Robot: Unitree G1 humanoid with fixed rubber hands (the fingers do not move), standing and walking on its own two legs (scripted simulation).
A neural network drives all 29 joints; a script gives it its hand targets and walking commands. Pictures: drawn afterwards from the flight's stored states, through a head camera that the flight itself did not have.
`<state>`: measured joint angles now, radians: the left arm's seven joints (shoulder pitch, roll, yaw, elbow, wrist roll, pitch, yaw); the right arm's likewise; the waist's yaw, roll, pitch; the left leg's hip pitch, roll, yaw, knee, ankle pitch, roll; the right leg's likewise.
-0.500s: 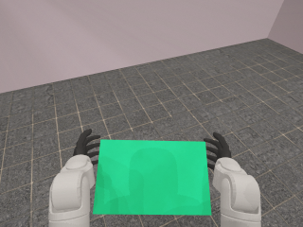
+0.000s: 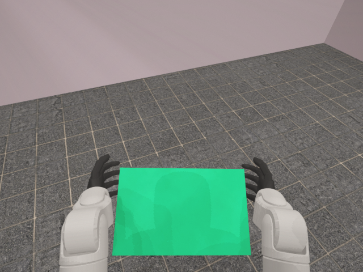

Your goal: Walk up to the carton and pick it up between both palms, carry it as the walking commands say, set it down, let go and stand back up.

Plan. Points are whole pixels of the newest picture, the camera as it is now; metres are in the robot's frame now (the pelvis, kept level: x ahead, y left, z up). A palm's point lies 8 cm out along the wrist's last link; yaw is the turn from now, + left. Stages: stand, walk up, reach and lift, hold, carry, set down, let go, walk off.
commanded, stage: carry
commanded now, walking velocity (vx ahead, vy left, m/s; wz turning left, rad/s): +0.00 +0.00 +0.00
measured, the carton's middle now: (180, 208) +0.28 +0.00 -0.02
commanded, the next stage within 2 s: hold in 1.24 s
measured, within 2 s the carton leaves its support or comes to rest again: neither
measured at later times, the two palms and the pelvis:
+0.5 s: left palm (103, 180) +0.29 +0.16 +0.08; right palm (258, 183) +0.29 -0.17 +0.07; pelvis +0.02 +0.00 +0.00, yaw +0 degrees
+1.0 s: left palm (105, 179) +0.30 +0.16 +0.07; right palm (257, 182) +0.29 -0.17 +0.06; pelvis +0.02 +0.00 +0.00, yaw -1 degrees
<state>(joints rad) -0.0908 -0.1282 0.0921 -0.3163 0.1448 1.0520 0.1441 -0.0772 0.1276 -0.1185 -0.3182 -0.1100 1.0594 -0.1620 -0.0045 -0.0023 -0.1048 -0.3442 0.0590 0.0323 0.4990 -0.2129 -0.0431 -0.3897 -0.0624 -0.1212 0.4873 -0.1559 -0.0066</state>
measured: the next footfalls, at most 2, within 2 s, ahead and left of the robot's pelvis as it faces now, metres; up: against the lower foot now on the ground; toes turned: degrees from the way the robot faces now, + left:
none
